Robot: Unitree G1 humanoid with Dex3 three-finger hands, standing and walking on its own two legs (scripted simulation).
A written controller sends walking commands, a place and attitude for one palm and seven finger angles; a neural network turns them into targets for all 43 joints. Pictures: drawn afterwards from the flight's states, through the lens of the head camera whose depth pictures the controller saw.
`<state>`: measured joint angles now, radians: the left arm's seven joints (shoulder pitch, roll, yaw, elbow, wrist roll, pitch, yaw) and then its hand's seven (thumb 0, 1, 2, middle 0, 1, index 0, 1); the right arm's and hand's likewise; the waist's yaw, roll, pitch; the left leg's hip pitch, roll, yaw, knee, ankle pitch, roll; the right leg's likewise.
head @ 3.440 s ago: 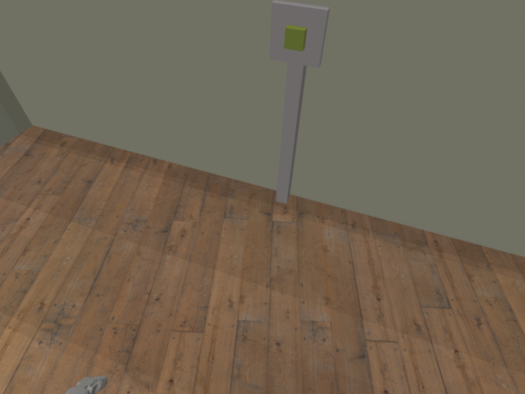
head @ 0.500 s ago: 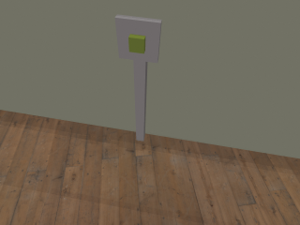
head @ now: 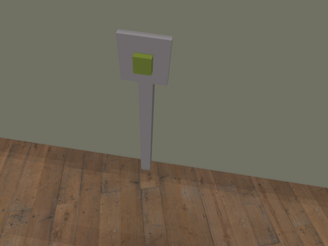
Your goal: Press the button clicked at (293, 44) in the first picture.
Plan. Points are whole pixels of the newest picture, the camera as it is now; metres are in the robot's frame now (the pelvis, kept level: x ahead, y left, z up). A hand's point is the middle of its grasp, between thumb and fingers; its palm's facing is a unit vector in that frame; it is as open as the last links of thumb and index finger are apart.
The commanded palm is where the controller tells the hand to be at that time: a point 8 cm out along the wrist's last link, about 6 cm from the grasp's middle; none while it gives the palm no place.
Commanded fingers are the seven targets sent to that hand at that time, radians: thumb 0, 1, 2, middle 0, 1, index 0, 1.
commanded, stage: take the last steps up to it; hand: left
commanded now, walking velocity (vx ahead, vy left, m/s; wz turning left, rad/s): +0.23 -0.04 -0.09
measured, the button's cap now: (143, 63) +0.66 +0.13 +0.09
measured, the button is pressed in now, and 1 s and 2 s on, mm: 0 0 0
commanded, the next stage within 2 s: come to a stop and stand still in 0.24 s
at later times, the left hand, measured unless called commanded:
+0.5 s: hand (125, 209) +0.25 +0.13 -0.15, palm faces -0.03 -0.98 -0.21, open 7.3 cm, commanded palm none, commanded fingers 0.00 0.90 0.90 -0.20 -0.30 -0.20 -0.30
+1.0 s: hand (79, 245) +0.15 +0.24 -0.17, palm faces +0.08 -0.98 -0.20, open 7.3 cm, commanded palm none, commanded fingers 0.00 0.90 0.90 -0.20 -0.30 -0.20 -0.30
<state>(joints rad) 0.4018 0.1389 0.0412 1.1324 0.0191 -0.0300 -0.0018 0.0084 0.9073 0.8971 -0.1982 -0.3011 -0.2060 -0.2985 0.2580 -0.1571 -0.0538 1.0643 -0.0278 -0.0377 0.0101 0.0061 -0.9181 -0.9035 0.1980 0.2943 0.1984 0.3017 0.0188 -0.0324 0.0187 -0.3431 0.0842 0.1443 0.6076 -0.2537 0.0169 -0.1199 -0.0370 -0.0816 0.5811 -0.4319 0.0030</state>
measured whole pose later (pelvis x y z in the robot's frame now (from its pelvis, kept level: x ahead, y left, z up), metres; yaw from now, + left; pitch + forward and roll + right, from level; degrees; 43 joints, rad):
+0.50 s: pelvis +0.15 -0.04 +0.00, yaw -1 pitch -1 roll +0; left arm 0.13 0.13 0.03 1.04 0.02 -0.05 0.02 0.01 0.92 0.90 -0.19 -0.30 -0.20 -0.30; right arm 0.36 -0.13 -0.04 1.16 0.00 0.01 -0.03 0.00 -0.91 -0.90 0.20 0.29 0.20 0.30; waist -0.04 0.05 0.07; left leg -0.21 0.08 0.09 0.83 -0.56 -0.03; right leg -0.33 -0.06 -0.16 0.60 -0.25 -0.05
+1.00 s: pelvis +0.13 +0.04 +0.01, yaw +0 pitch +0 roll -1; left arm 0.23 0.23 0.07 1.05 0.02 0.06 0.02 0.01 0.91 0.90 -0.19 -0.30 -0.20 -0.30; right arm 0.18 -0.14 -0.02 1.00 -0.02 0.03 -0.03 0.00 -0.91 -0.90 0.20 0.29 0.20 0.30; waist 0.04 -0.06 0.04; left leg -0.23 -0.01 0.10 0.47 -0.24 0.07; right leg -0.42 -0.03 0.02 0.99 -0.38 0.03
